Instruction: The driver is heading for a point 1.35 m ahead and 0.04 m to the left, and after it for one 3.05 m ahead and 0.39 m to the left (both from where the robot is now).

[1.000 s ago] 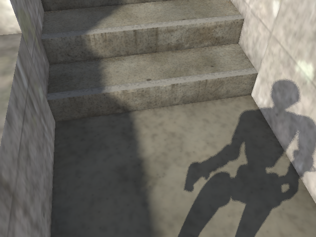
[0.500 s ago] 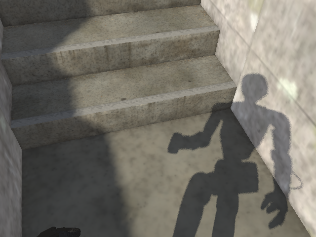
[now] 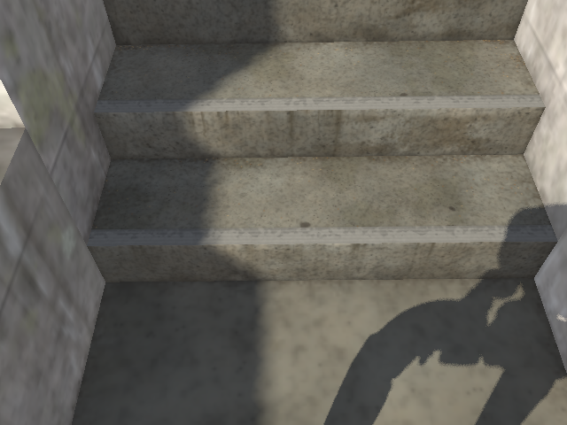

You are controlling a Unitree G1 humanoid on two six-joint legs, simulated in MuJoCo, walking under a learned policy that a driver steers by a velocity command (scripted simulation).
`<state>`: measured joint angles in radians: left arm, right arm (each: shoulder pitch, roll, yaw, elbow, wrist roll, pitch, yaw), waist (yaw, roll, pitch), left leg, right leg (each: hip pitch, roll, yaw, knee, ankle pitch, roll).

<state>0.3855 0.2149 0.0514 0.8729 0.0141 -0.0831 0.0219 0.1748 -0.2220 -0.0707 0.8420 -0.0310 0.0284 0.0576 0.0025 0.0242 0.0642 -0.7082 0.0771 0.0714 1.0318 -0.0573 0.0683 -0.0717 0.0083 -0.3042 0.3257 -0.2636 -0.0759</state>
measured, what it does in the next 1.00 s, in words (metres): walks ahead: left foot, then right foot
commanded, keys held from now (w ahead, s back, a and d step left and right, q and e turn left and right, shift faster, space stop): w+q+shift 0.26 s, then w+e+shift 0.74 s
